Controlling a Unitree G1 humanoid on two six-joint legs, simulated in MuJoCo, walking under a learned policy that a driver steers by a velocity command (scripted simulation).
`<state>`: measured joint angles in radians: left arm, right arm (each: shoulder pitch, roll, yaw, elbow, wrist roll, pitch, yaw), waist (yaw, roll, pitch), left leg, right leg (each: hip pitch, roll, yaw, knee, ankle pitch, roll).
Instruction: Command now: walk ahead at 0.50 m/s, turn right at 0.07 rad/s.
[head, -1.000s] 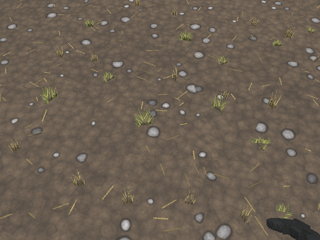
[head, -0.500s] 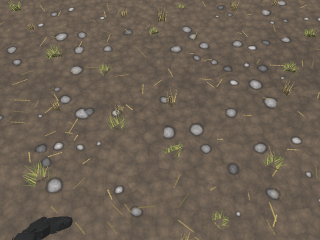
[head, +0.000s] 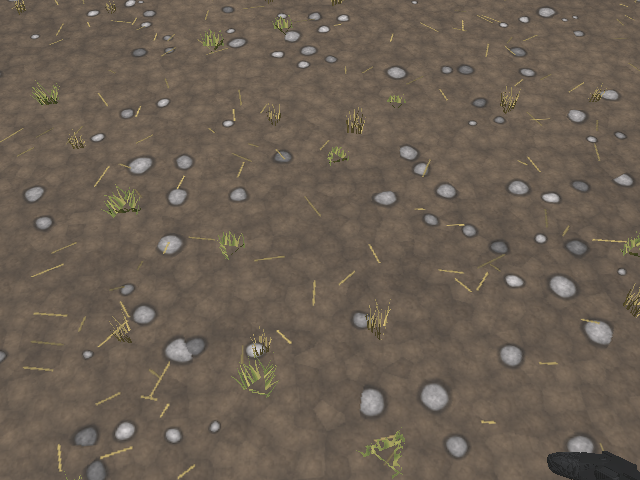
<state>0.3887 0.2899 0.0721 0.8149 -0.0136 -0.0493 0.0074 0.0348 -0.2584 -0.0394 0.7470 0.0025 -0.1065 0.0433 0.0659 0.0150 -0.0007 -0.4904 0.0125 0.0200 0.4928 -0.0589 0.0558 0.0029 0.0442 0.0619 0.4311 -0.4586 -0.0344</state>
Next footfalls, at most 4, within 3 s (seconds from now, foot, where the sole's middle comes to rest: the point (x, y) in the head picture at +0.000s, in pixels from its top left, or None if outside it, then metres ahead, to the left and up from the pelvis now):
0.54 right None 0.46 -0.12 -0.76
1.08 left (289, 363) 0.72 0.15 -0.76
1.56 right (331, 248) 1.06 0.07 -0.76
2.06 left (209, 216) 1.15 0.41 -0.76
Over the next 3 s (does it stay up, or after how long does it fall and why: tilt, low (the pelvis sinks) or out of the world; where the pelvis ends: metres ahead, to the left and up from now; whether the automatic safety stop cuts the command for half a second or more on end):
stays up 1.54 0.31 0.01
